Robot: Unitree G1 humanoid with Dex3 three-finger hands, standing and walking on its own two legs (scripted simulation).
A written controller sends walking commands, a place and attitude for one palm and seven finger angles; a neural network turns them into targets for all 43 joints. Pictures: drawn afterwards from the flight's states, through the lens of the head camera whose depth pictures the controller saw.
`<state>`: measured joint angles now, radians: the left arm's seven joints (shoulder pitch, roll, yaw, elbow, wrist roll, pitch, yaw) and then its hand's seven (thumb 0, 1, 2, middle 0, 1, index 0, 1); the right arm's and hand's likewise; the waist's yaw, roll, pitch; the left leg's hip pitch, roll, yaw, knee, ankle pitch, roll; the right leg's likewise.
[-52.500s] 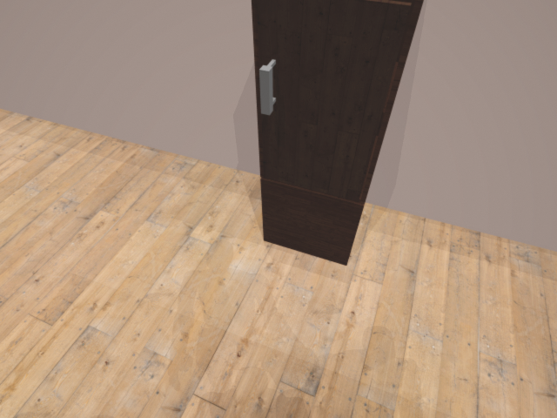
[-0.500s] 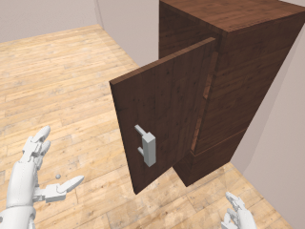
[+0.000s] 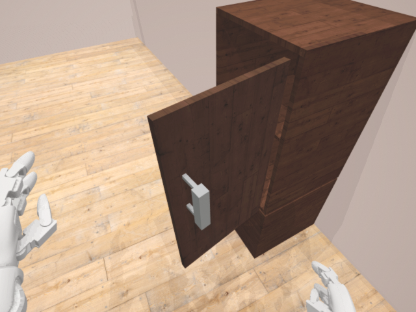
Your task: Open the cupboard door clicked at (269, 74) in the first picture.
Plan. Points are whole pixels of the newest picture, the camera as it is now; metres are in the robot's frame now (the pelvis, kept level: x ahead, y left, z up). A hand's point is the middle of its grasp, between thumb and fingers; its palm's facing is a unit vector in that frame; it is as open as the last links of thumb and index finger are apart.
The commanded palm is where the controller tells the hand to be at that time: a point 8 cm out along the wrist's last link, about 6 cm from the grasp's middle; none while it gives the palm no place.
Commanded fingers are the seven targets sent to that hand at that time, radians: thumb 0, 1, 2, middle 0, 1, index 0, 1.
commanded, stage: draw the hand back to the body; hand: left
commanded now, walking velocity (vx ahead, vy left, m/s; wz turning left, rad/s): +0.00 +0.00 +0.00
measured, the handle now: (195, 201) +0.34 +0.08 +0.02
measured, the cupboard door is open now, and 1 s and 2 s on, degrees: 100 100 100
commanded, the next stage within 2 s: step back with the hand held close in 0.18 s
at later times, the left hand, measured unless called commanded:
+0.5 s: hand (59, 224) +0.18 +0.25 +0.15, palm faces +0.40 -0.79 -0.47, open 7.4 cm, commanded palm +0.13 +0.29 +0.17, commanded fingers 0.00 0.90 0.90 -0.20 -0.30 -0.20 -0.30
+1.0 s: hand out of the picture +0.09 +0.28 +0.15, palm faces +0.48 -0.73 -0.48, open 7.4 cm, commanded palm +0.03 +0.31 +0.17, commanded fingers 0.00 0.90 0.90 -0.20 -0.30 -0.20 -0.30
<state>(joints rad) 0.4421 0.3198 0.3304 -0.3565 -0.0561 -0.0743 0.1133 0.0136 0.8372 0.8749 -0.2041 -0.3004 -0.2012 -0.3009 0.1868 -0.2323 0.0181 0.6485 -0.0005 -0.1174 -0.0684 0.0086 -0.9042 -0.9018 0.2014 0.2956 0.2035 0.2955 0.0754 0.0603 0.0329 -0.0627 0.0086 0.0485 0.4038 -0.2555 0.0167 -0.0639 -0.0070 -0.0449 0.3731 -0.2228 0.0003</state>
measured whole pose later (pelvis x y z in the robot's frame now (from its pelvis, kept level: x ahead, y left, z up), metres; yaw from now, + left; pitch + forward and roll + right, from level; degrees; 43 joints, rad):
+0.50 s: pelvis -0.02 -0.01 +0.00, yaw -1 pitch -1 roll -1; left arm 0.51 0.36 0.38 -0.39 -0.04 -0.16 0.11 0.02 0.89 0.90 -0.21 -0.30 -0.21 -0.30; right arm 0.16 -0.25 0.00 0.61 0.00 -0.07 -0.07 0.01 -0.90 -0.90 0.20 0.30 0.20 0.30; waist 0.03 0.07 0.02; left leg -0.17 0.04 0.06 0.43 -0.23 0.00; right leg -0.17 0.02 -0.03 0.36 -0.17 -0.01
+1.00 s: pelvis -0.10 +0.01 -0.02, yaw +1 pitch -3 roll -1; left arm 0.52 0.39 0.45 -0.50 0.01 -0.21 0.15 0.02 0.89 0.90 -0.21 -0.30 -0.21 -0.30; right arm 0.22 -0.21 0.00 0.55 0.00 -0.08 -0.08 0.01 -0.90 -0.90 0.20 0.30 0.20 0.30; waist 0.01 0.00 0.07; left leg -0.39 0.00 0.05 0.65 -0.23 0.06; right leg -0.37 0.00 0.01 0.61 -0.19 0.02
